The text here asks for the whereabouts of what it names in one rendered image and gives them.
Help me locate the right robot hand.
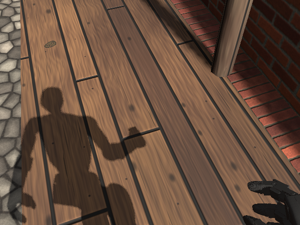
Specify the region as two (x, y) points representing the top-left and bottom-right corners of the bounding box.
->
(243, 179), (300, 225)

